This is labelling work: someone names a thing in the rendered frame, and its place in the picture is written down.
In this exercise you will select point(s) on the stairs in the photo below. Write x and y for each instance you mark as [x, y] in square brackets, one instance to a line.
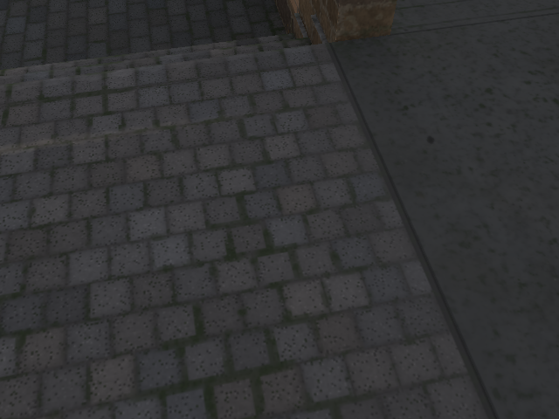
[159, 57]

